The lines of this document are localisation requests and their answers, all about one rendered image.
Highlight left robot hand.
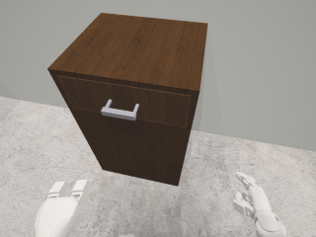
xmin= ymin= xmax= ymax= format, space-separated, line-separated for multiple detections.
xmin=35 ymin=179 xmax=95 ymax=237

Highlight drawer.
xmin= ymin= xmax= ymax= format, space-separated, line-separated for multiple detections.
xmin=57 ymin=75 xmax=191 ymax=126

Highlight handle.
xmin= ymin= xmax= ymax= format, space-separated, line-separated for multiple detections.
xmin=101 ymin=99 xmax=139 ymax=121

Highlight cabinet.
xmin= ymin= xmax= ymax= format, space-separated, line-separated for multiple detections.
xmin=47 ymin=13 xmax=208 ymax=186

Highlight right robot forearm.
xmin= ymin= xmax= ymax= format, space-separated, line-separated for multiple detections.
xmin=254 ymin=210 xmax=286 ymax=237

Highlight right robot hand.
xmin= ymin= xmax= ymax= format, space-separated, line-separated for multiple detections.
xmin=233 ymin=172 xmax=273 ymax=219

